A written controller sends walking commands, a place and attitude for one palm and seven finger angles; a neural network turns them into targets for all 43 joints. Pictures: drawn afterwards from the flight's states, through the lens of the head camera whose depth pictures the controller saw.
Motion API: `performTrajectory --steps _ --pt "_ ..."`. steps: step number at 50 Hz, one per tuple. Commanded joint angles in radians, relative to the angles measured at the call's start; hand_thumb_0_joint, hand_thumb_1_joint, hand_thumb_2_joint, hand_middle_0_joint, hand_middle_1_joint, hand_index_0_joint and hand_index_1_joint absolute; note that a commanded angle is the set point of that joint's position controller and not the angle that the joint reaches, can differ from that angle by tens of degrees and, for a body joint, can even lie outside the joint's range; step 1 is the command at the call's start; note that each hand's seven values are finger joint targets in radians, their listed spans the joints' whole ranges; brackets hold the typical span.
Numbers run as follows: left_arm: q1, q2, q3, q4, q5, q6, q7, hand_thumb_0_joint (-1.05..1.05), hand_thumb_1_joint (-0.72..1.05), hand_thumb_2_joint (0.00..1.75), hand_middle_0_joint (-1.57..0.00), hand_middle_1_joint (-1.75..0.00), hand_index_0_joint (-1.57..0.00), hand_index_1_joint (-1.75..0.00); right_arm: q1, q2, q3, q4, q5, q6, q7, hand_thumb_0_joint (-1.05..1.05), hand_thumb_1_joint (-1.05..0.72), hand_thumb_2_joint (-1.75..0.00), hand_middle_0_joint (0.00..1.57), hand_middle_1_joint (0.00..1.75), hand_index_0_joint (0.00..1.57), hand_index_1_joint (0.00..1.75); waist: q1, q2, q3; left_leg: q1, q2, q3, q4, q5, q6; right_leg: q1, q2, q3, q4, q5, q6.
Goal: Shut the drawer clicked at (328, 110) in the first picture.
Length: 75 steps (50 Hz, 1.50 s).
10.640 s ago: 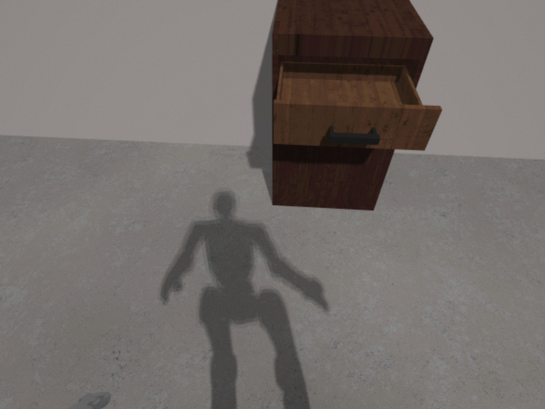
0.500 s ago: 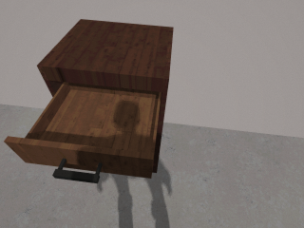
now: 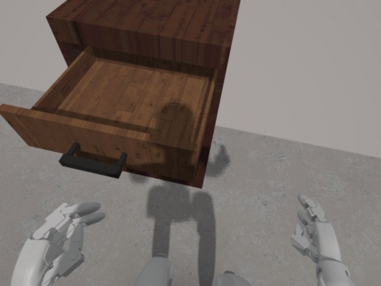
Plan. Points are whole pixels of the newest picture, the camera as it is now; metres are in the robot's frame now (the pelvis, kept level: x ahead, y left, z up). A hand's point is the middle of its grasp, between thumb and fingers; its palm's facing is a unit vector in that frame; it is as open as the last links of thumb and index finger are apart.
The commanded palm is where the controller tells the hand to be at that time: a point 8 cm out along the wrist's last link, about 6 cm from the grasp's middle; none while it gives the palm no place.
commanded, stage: raise the hand and make a fist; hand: left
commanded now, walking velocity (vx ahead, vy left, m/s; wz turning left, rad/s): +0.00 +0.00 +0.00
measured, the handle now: (95, 158) +0.36 +0.27 +0.01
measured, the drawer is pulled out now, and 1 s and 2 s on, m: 0.28 0.28 0.28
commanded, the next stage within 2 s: bring the fist close to the handle in 1.40 s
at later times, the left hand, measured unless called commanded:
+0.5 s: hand (62, 247) +0.17 +0.24 +0.06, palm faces -0.07 -1.00 -0.07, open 3.3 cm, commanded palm +0.14 +0.29 +0.08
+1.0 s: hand (49, 240) +0.17 +0.24 +0.10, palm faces -0.04 -1.00 -0.07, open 3.3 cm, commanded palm +0.13 +0.30 +0.11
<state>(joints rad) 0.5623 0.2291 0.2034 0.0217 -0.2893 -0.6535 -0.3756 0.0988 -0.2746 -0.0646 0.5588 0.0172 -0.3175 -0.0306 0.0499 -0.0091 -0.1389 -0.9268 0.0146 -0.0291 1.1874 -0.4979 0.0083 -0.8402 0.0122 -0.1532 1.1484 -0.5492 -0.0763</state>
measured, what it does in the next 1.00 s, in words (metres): shifts its weight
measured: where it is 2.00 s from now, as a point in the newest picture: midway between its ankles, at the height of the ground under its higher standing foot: outside the picture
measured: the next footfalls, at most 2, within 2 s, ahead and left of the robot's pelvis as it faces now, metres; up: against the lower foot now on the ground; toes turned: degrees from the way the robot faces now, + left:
none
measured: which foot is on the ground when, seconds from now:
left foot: down 0.00-1.00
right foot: down 0.00-1.00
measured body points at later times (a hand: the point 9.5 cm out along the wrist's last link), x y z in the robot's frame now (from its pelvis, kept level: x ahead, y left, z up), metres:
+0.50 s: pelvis +0.01 +0.01 +0.02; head +0.07 +0.02 +0.46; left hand +0.16 +0.29 +0.07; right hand +0.17 -0.26 -0.05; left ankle +0.05 +0.11 -0.65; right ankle +0.01 -0.08 -0.65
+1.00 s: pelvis +0.01 +0.05 +0.03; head +0.05 +0.07 +0.48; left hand +0.16 +0.29 +0.10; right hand +0.22 -0.16 -0.02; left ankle +0.05 +0.11 -0.65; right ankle +0.01 -0.08 -0.65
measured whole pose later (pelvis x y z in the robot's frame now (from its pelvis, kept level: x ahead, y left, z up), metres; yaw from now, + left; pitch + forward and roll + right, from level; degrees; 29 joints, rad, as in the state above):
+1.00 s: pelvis +0.01 +0.05 +0.03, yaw -1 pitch +11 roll -4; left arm 0.71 0.26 0.17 -0.29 -0.27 -0.33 -0.31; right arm 0.20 -0.19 0.02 0.49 0.05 -0.24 -0.02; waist 0.03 0.03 -0.14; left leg -0.77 -0.02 0.02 1.05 -0.47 0.08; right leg -0.68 -0.01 -0.11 0.97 -0.48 0.01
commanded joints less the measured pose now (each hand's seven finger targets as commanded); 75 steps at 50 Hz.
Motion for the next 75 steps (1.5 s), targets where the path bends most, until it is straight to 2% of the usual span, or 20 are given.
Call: performTrajectory --steps 1,2,5,8,11,13,18,21,23,25,29,35,38,45,50,54,58,63,69,75 --pt "-0.156 0.163 0.069 -0.203 -0.047 0.036 -0.055 0.00 0.90 0.90 -0.72 -0.86 -0.72 -0.86 0.036 -0.097 -0.015 -0.121 0.033 -0.039 -0.034 0.00 -0.90 -0.90 0.20 0.30 0.20 0.30 -0.100 0.063 -0.120 0.098 -0.006 -0.006 -0.125 0.074 0.036 0.050 -0.011 0.234 -0.306 -0.027 0.048" --pt "-0.142 0.159 0.055 -0.191 -0.050 0.092 -0.079 0.00 0.90 0.90 -0.74 -0.88 -0.74 -0.88 0.036 -0.097 -0.011 -0.133 0.040 -0.032 -0.040 0.00 -0.90 -0.90 0.20 0.30 0.20 0.30 -0.093 0.064 -0.138 0.099 -0.010 0.000 -0.130 0.089 0.039 0.090 -0.016 0.248 -0.325 -0.015 0.054" --pt "-0.059 0.232 0.147 -0.180 -0.065 0.250 -0.114 0.00 0.90 0.90 -0.80 -0.95 -0.80 -0.95 0.021 -0.083 -0.011 -0.165 0.057 0.003 -0.054 0.00 -0.90 -0.90 0.20 0.30 0.20 0.30 -0.053 0.029 -0.217 0.117 -0.018 0.008 -0.139 0.168 0.042 0.233 -0.045 0.298 -0.366 0.095 0.089" --pt "-0.006 0.265 0.259 -0.179 -0.094 0.319 -0.080 0.00 0.90 0.90 -0.86 -1.01 -0.86 -1.01 -0.002 -0.054 -0.006 -0.161 0.047 0.034 -0.064 0.00 -0.90 -0.90 0.20 0.30 0.20 0.30 -0.021 -0.010 -0.237 0.125 -0.012 -0.011 -0.160 0.240 0.031 0.325 -0.059 0.292 -0.352 0.269 0.117" --pt "0.026 0.203 0.264 -0.203 -0.121 0.280 -0.040 0.00 0.90 0.90 -0.92 -1.08 -0.92 -1.08 -0.001 -0.032 -0.005 -0.149 0.038 0.039 -0.059 0.00 -0.90 -0.90 0.20 0.30 0.20 0.30 -0.020 -0.031 -0.179 0.126 -0.009 -0.019 -0.193 0.266 0.018 0.315 -0.049 0.247 -0.332 0.356 0.111" --pt "0.048 0.211 0.283 -0.171 -0.113 0.238 -0.024 0.00 0.90 0.90 -0.96 -1.12 -0.96 -1.12 -0.010 -0.033 -0.011 -0.127 0.033 0.032 -0.055 0.00 -0.90 -0.90 0.20 0.30 0.20 0.30 -0.015 -0.005 -0.143 0.124 -0.009 -0.019 -0.200 0.269 0.015 0.288 -0.045 0.238 -0.327 0.353 0.105" --pt "0.063 0.157 0.181 -0.157 -0.103 0.151 -0.091 0.00 0.90 0.90 -1.06 -1.23 -1.06 -1.23 0.019 -0.058 -0.023 -0.115 0.038 -0.018 -0.038 0.00 -0.90 -0.90 0.20 0.30 0.20 0.30 -0.058 -0.001 -0.146 0.160 -0.014 -0.022 -0.203 0.268 0.024 0.216 -0.036 0.219 -0.322 0.320 0.100" --pt "0.046 0.173 0.161 -0.202 -0.123 0.126 -0.132 0.00 0.90 0.90 -1.12 -1.30 -1.12 -1.30 0.041 -0.076 -0.026 -0.122 0.045 -0.053 -0.037 0.00 -0.90 -0.90 0.20 0.30 0.20 0.30 -0.068 0.006 -0.177 0.189 -0.014 -0.023 -0.210 0.237 0.029 0.193 -0.027 0.212 -0.332 0.222 0.083" --pt "0.012 0.221 0.202 -0.231 -0.124 0.110 -0.118 0.00 0.90 0.90 -1.16 -1.34 -1.16 -1.34 0.042 -0.088 -0.028 -0.110 0.042 -0.068 -0.043 0.00 -0.90 -0.90 0.20 0.30 0.20 0.30 -0.060 0.026 -0.167 0.198 -0.010 -0.024 -0.215 0.226 0.033 0.169 -0.012 0.194 -0.328 0.157 0.064" --pt "0.017 0.207 0.185 -0.286 -0.117 0.096 -0.094 0.00 0.90 0.90 -1.20 -1.38 -1.20 -1.38 0.039 -0.084 -0.027 -0.116 0.041 -0.076 -0.043 0.00 -0.90 -0.90 0.20 0.30 0.20 0.30 -0.050 0.064 -0.172 0.240 -0.008 -0.027 -0.247 0.210 0.032 0.146 -0.004 0.157 -0.310 0.113 0.050" --pt "0.067 0.182 0.166 -0.334 -0.087 0.133 -0.023 0.00 0.90 0.90 -1.28 -1.47 -1.28 -1.47 0.031 -0.079 -0.018 -0.133 0.039 -0.062 -0.036 0.00 -0.90 -0.90 0.20 0.30 0.20 0.30 -0.036 0.130 -0.163 0.293 -0.004 -0.044 -0.304 0.175 0.025 0.125 0.006 0.100 -0.285 0.107 0.042" --pt "0.111 0.133 0.072 -0.369 -0.033 0.267 0.015 0.00 0.90 0.90 -1.40 -1.60 -1.40 -1.60 0.019 -0.075 -0.006 -0.186 0.048 -0.020 -0.020 0.00 -0.90 -0.90 0.20 0.30 0.20 0.30 -0.045 0.132 -0.108 0.329 0.008 -0.074 -0.368 0.144 0.013 0.126 0.009 0.060 -0.297 0.130 0.048" --pt "0.128 0.136 0.060 -0.412 -0.020 0.294 0.035 0.00 0.90 0.90 -1.40 -1.60 -1.40 -1.60 0.019 -0.074 -0.001 -0.201 0.043 -0.010 -0.017 0.00 -0.90 -0.90 0.20 0.30 0.20 0.30 -0.044 0.099 -0.101 0.347 0.012 -0.090 -0.377 0.185 0.009 0.136 0.014 0.049 -0.296 0.155 0.047" --pt "0.182 0.129 0.052 -0.508 -0.003 0.265 0.082 0.00 0.90 0.90 -1.40 -1.60 -1.40 -1.60 0.041 -0.065 0.002 -0.227 0.031 0.012 0.002 0.00 -0.90 -0.90 0.20 0.30 0.20 0.30 -0.033 0.101 -0.107 0.385 0.025 -0.116 -0.386 0.255 -0.030 0.109 0.017 0.032 -0.266 0.161 0.048" --pt "0.188 0.132 0.048 -0.532 -0.001 0.261 0.073 0.00 0.90 0.90 -1.40 -1.60 -1.40 -1.60 0.049 -0.069 0.003 -0.233 0.037 0.018 0.000 0.00 -0.90 -0.90 0.20 0.30 0.20 0.30 -0.037 0.127 -0.124 0.394 0.025 -0.120 -0.384 0.245 -0.033 0.113 0.014 0.041 -0.269 0.158 0.048" --pt "0.174 0.111 0.013 -0.520 -0.010 0.267 0.051 0.00 0.90 0.90 -1.40 -1.60 -1.40 -1.60 0.047 -0.076 0.008 -0.233 0.040 0.012 -0.003 0.00 -0.90 -0.90 0.20 0.30 0.20 0.30 -0.052 0.091 -0.117 0.375 0.018 -0.119 -0.375 0.216 -0.023 0.115 0.015 0.042 -0.278 0.155 0.050" --pt "0.153 0.139 0.042 -0.509 -0.008 0.270 0.063 0.00 0.90 0.90 -1.40 -1.60 -1.40 -1.60 0.041 -0.077 0.007 -0.230 0.041 0.013 -0.011 0.00 -0.90 -0.90 0.20 0.30 0.20 0.30 -0.049 0.080 -0.102 0.341 0.011 -0.111 -0.378 0.148 -0.014 0.122 0.017 0.048 -0.285 0.131 0.049" --pt "0.219 0.163 0.101 -0.499 -0.016 0.274 0.084 0.00 0.90 0.90 -1.40 -1.60 -1.40 -1.60 0.037 -0.062 0.000 -0.227 0.046 0.018 -0.013 0.00 -0.90 -0.90 0.20 0.30 0.20 0.30 -0.020 0.109 -0.139 0.340 0.006 -0.077 -0.363 0.228 -0.010 0.175 0.014 0.052 -0.294 0.168 0.042" --pt "0.230 0.153 0.106 -0.458 -0.035 0.269 0.065 0.00 0.90 0.90 -1.40 -1.60 -1.40 -1.60 0.031 -0.057 0.001 -0.220 0.051 0.019 -0.018 0.00 -0.90 -0.90 0.20 0.30 0.20 0.30 -0.035 0.080 -0.107 0.316 -0.002 -0.052 -0.344 0.239 0.003 0.193 0.015 0.060 -0.317 0.193 0.043" --pt "0.211 0.197 0.171 -0.415 -0.073 0.240 0.018 0.00 0.90 0.90 -1.40 -1.60 -1.40 -1.60 0.031 -0.059 -0.004 -0.199 0.054 0.004 -0.029 0.00 -0.90 -0.90 0.20 0.30 0.20 0.30 -0.038 0.071 -0.110 0.295 -0.011 -0.036 -0.313 0.255 0.011 0.217 0.012 0.098 -0.343 0.222 0.045"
